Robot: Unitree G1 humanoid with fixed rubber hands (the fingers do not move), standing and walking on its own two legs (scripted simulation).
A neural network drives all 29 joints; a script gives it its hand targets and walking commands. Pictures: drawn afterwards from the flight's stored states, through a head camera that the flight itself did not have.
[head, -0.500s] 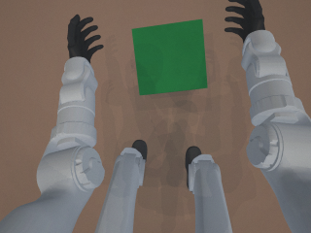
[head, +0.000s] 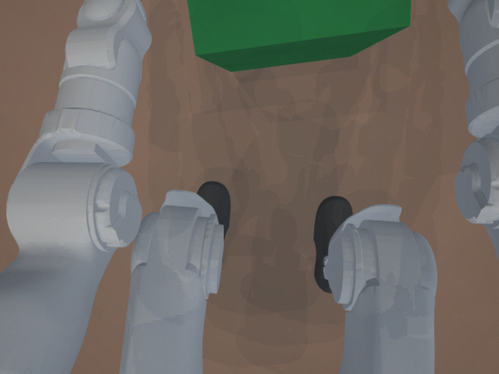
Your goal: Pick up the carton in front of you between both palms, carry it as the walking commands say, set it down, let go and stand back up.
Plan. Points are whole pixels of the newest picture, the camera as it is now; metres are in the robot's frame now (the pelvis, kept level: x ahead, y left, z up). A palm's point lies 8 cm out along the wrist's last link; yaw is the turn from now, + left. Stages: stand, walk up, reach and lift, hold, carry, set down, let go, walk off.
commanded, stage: reach and lift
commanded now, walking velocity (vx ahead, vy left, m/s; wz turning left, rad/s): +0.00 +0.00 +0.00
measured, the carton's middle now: out of the picture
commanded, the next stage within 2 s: none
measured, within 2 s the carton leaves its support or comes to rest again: leaves its support in 0.90 s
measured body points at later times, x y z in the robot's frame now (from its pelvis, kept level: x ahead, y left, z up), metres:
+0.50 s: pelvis +0.00 +0.00 -0.02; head +0.39 -0.02 +0.19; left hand +0.57 +0.17 -0.21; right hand +0.60 -0.16 -0.21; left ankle +0.12 +0.13 -0.36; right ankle +0.10 -0.12 -0.36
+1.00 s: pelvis +0.01 +0.00 -0.02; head +0.38 -0.03 +0.23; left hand +0.57 +0.15 -0.17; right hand +0.59 -0.15 -0.17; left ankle +0.12 +0.14 -0.35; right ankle +0.10 -0.13 -0.36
